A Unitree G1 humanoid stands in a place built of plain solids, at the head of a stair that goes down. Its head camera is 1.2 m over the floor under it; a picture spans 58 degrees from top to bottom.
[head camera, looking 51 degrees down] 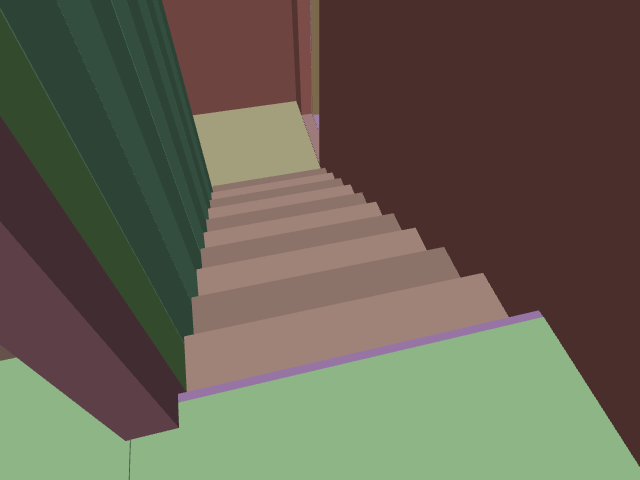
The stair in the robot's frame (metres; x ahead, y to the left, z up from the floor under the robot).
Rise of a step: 0.17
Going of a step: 0.27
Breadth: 1.13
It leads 14 degrees to the left of straight ahead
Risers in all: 11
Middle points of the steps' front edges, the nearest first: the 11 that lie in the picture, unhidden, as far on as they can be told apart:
0.56 -0.14 0.00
0.82 -0.08 -0.17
1.08 -0.01 -0.35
1.34 0.05 -0.52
1.61 0.11 -0.69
1.87 0.18 -0.86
2.13 0.24 -1.04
2.39 0.30 -1.21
2.65 0.37 -1.38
2.92 0.43 -1.56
3.18 0.50 -1.73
